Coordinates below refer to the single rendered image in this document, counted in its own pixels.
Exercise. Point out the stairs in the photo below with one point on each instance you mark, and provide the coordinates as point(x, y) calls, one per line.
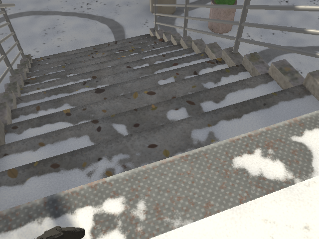
point(95, 112)

